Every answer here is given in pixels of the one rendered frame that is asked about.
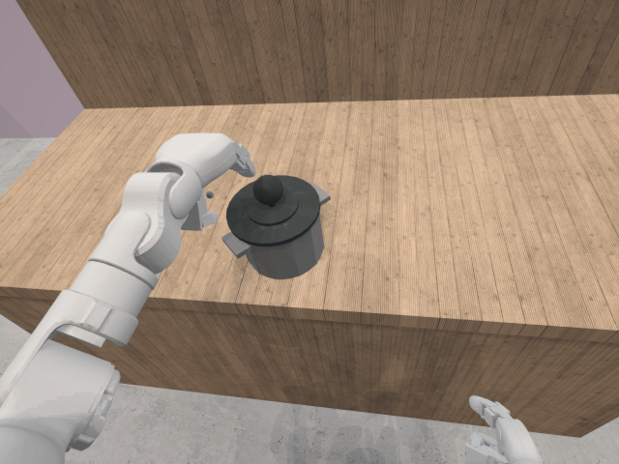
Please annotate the right robot hand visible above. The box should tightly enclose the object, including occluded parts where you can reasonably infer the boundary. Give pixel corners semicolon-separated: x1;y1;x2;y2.
465;395;543;464

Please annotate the table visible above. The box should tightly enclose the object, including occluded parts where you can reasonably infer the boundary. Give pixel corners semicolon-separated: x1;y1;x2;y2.
0;0;619;438

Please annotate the left robot hand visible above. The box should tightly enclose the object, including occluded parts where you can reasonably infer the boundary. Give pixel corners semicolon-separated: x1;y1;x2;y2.
156;133;256;231

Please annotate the lid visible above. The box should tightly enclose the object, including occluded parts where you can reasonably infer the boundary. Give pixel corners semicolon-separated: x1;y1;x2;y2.
226;175;320;247

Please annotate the robot left forearm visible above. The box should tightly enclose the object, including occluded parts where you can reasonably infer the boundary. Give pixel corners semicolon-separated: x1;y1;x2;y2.
0;158;202;407

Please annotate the pot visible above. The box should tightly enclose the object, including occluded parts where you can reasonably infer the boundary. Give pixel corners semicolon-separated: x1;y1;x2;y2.
221;182;331;279

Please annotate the knob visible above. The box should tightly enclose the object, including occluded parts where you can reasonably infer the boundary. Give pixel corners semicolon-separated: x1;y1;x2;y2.
253;175;283;205

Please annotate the left robot upper arm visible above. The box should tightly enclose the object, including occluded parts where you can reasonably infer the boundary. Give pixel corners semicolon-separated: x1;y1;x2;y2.
0;339;121;464

